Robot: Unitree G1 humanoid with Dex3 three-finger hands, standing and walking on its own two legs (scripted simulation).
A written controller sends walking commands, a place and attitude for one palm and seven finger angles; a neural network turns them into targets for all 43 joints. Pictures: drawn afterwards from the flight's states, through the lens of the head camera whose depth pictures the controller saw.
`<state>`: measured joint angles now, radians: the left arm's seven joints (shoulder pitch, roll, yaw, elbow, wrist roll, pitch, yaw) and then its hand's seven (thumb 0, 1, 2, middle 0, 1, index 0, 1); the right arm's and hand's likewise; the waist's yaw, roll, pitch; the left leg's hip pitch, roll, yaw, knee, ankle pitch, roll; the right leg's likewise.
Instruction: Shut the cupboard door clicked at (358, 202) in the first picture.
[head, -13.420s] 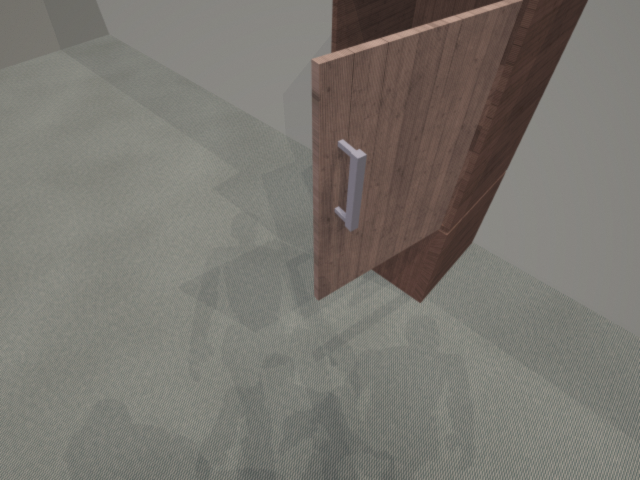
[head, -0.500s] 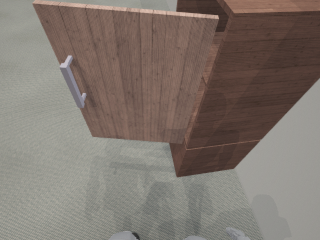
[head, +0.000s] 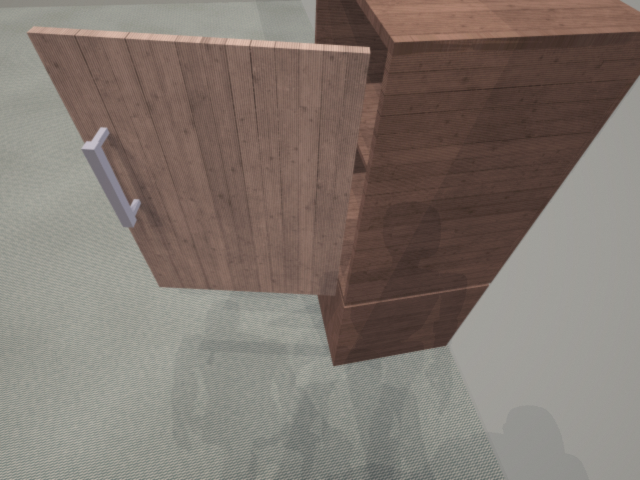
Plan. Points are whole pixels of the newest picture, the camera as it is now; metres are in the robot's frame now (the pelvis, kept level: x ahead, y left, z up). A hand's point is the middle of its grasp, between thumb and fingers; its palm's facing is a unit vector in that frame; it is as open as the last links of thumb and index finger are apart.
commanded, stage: come to a stop and stand still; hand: left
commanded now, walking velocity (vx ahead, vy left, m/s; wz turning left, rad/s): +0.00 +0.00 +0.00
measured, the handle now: (116, 180) +0.53 +0.37 +0.03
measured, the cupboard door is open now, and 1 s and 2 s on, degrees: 77 77 77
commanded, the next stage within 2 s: look again from close up in 0.06 s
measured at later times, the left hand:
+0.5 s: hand out of the picture +0.00 +0.19 -0.17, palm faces -0.01 -0.98 -0.21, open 7.4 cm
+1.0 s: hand out of the picture +0.01 +0.21 -0.18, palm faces +0.02 -0.98 -0.20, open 7.4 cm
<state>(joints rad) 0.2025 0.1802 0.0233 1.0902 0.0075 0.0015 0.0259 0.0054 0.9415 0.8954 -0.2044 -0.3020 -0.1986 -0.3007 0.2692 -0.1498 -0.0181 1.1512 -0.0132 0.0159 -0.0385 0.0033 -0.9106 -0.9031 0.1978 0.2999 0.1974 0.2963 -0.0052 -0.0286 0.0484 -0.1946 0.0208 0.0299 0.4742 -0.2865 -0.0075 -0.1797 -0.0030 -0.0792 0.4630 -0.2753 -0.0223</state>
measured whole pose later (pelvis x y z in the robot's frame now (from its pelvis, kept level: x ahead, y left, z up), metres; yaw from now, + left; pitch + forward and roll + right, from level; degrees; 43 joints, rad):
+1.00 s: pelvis +0.01 +0.03 -0.01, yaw -1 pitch +0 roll +0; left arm 0.29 0.18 0.02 1.07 0.03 0.00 0.02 0.00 0.91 0.90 -0.20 -0.30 -0.20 -0.30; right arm 0.28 -0.18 0.01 1.09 -0.02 0.00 -0.01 0.00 -0.91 -0.90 0.20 0.30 0.20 0.30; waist 0.02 -0.02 0.02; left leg -0.20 -0.01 0.06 0.54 -0.34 0.03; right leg -0.20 -0.04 -0.04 0.55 -0.34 0.01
